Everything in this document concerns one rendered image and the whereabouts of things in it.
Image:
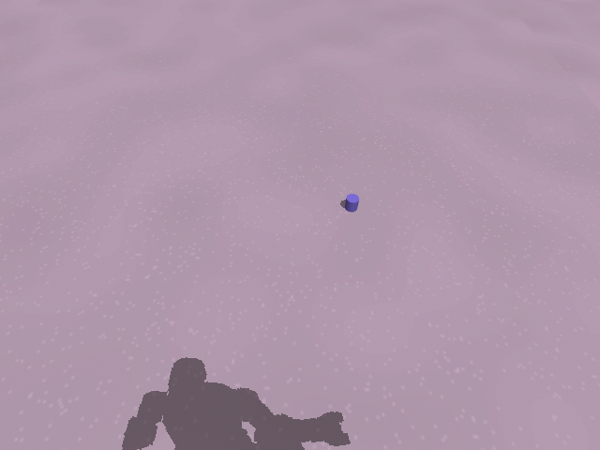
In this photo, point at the tin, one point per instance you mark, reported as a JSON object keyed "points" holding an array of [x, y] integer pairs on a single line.
{"points": [[352, 201]]}

